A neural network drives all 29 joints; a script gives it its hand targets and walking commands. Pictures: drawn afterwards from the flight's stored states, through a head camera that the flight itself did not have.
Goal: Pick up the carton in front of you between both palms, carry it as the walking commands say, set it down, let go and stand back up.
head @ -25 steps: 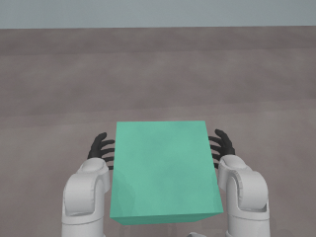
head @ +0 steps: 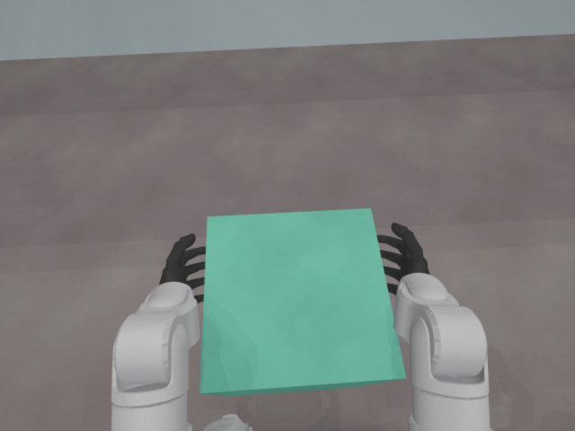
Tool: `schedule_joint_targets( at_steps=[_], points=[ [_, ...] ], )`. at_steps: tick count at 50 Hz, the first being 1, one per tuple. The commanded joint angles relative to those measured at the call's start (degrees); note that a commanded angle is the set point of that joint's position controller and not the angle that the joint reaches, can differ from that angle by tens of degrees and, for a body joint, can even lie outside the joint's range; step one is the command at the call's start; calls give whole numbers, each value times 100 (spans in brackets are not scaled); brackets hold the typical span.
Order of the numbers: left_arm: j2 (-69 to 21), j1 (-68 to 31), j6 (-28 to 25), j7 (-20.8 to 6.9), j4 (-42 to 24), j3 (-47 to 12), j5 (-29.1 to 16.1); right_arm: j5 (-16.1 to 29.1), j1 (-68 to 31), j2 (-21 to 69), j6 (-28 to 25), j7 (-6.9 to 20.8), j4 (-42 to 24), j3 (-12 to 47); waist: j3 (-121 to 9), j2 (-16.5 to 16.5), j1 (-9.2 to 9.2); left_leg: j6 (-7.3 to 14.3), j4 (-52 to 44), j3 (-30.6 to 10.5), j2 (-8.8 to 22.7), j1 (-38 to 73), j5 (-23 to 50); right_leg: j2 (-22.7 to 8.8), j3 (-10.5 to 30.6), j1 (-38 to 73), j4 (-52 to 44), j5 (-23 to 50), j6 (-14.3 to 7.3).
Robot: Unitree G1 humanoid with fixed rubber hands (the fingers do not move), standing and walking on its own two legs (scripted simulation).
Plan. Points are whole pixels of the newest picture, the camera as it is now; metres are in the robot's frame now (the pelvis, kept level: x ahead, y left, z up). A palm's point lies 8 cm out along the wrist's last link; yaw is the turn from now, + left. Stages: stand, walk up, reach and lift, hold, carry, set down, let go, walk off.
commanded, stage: carry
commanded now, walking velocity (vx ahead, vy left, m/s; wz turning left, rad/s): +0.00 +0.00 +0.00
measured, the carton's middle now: (292, 313) +0.28 +0.00 -0.02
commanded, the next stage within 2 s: none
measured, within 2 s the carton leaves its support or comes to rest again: neither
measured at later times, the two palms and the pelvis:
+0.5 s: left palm (201, 188) +0.45 +0.14 +0.07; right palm (385, 185) +0.45 -0.14 +0.07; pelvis +0.18 +0.01 -0.02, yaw -3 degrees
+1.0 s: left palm (219, 215) +0.45 +0.13 +0.01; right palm (395, 215) +0.44 -0.17 +0.01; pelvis +0.16 +0.00 -0.02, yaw -3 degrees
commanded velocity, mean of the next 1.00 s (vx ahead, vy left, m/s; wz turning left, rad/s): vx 0.00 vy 0.00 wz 0.00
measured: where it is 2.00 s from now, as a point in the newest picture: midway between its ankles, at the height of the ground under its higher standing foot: outside the picture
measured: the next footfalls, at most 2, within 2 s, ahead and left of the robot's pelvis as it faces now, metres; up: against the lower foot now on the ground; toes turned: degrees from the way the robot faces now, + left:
left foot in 0.12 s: +0.23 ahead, +0.12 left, +0.00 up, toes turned -20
right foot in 0.28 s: +0.11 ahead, -0.10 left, +0.00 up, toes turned -9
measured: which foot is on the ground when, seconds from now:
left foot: up 0.00-0.10, down 0.12-1.00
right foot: down 0.00-0.16, up 0.18-0.26, down 0.28-1.00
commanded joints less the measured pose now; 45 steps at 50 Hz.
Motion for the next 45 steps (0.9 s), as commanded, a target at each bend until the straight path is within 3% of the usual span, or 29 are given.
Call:
schedule_joint_targets(
  at_steps=[1, 3, 5, 6, 7, 8, 9, 10, 11, 13, 15, 17, 21, 24, 33, 41, 45],
  points=[
    [-5886, -2353, -245, -1667, -979, -3563, -2395, 2322, -1777, 6136, -28, 1514, -569, 3733, -1969, -1042, 13, -35, -900, 338, -259, 549, 820, -1144, 252, 1498, 89, 4366, -293],
    [-5696, -2190, -162, -1631, -941, -3517, -2290, 2358, -1748, 5929, 79, 1527, -598, 3741, -1940, -976, 38, -45, -1460, 477, -313, 958, 1477, -1007, 93, 1461, 396, 4059, -155],
    [-5512, -2154, -63, -1607, -843, -3504, -2219, 2375, -1710, 5756, 197, 1577, -535, 3710, -1827, -683, -54, -57, -2534, 588, -273, 1926, 2630, -798, -90, 999, 1002, 3239, 138],
    [-5408, -2169, -12, -1598, -760, -3492, -2188, 2373, -1719, 5646, 267, 1608, -478, 3659, -1898, -545, -73, -32, -2503, 301, 72, 2737, 3313, -720, -51, 467, 1289, 2578, 309],
    [-5295, -2258, 63, -1584, -739, -3479, -2185, 2341, -1757, 5511, 320, 1629, -376, 3589, -2235, 163, -62, 249, -1801, -550, 1003, 3729, 5898, -478, 57, -185, 1865, 892, 531],
    [-5227, -2324, 140, -1577, -768, -3534, -2208, 2310, -1688, 5483, 332, 1639, -124, 3512, -2544, 839, -142, 902, -1527, -1198, 1603, 4513, 6790, -281, 449, -855, 2085, -752, 611],
    [-5256, -2387, 182, -1596, -749, -3588, -2240, 2301, -1536, 5560, 320, 1654, 37, 3444, -2566, 1087, -167, 1115, -1779, -1466, 1754, 4430, 6541, -209, 591, -1061, 2203, -1838, 592],
    [-5383, -2474, 187, -1622, -655, -3648, -2289, 2300, -1557, 5685, 306, 1669, 116, 3395, -2521, 967, -144, 1064, -1928, -1383, 1621, 4288, 5979, -225, 753, -1045, 1853, -2126, 524],
    [-5522, -2574, 158, -1649, -624, -3690, -2350, 2313, -1623, 5841, 280, 1688, 127, 3376, -2478, 849, -130, 940, -2009, -1228, 1519, 4123, 5401, -260, 789, -903, 1423, -2098, 475],
    [-5778, -2763, 68, -1681, -605, -3745, -2420, 2328, -1862, 6112, 212, 1723, 97, 3367, -2482, 785, -71, 521, -1977, -650, 1121, 3588, 4180, -273, 651, -190, 329, -791, 479],
    [-5963, -2839, -13, -1692, -617, -3746, -2447, 2329, -1980, 6228, 134, 1749, 76, 3399, -2538, 518, -83, 341, -1843, -261, 831, 3187, 3228, -501, 702, 201, 322, 156, 495],
    [-5941, -2910, -45, -1700, -525, -3697, -2406, 2342, -2085, 6255, 94, 1763, 178, 3439, -2348, 42, -107, 313, -1586, -186, 683, 2862, 3531, -700, 722, 333, 825, 1514, 502],
    [-5822, -2582, -183, -1793, 38, -3641, -2250, 2187, -1931, 6077, -24, 1821, 598, 3493, -2412, -39, -80, 359, -1077, -160, 638, 2791, 4587, -658, 698, 355, 1152, 2493, 504],
    [-5824, -2629, -417, -1919, 454, -3512, -2094, 2079, -2032, 6079, -234, 1938, 954, 3457, -2353, -100, -73, 351, -1000, -114, 583, 2656, 4580, -599, 661, 363, 1169, 2657, 518],
    [-5968, -2938, -1298, -2212, 1164, -3317, -1847, 1832, -2291, 6225, -1074, 2209, 1577, 3349, -2240, -208, -61, 232, -976, -48, 426, 2299, 3591, -685, 689, 694, 1171, 3400, 400],
    [-5498, -2667, -2123, -2288, 1534, -3100, -1359, 1305, -1997, 5744, -1878, 2290, 2039, 3003, -2217, -209, -66, 221, -926, -62, 458, 2235, 3157, -735, 658, 660, 1157, 3164, 336],
    [-5133, -2715, -2632, -2274, 1854, -2787, -1023, 969, -2076, 5381, -2373, 2297, 2409, 2663, -2103, -213, -74, 214, -981, -76, 497, 2206, 2673, -768, 634, 509, 1095, 2567, 277]
  ],
)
